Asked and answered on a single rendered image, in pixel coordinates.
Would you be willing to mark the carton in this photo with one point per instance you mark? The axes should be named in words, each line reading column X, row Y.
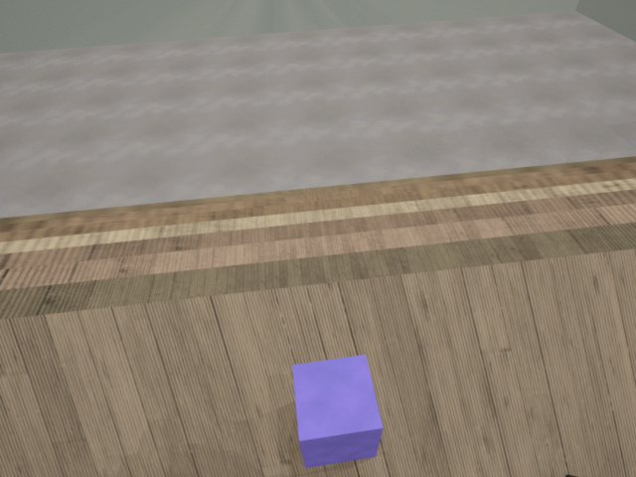
column 337, row 411

